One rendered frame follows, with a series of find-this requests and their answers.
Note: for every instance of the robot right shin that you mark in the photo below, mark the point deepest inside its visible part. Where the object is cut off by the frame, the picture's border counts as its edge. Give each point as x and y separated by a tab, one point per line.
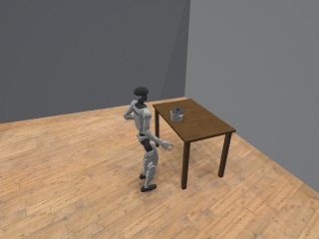
150	174

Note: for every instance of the robot left shin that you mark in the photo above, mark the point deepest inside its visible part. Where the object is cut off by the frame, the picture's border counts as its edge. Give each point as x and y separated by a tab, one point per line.
145	165

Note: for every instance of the right robot forearm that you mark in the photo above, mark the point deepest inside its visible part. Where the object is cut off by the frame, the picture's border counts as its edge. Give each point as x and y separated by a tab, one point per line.
152	137

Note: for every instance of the robot right upper arm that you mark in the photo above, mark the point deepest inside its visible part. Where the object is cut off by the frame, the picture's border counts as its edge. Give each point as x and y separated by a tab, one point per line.
147	115

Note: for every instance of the table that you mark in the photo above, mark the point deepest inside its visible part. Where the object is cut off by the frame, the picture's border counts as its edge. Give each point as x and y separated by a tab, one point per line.
197	124

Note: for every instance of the robot shin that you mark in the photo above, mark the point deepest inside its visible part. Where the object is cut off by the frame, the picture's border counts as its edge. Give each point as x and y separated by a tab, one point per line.
150	174
145	165

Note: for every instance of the robot left upper arm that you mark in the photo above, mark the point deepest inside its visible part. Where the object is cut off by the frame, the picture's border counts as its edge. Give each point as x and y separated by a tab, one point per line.
129	110

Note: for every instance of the right robot hand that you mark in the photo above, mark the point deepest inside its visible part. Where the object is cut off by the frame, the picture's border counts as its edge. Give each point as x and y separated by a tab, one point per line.
166	144

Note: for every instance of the pot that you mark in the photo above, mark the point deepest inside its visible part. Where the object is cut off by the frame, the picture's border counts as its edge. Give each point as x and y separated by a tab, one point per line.
175	117

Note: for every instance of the lid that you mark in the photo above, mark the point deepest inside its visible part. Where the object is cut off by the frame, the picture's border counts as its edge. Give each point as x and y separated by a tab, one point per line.
177	112

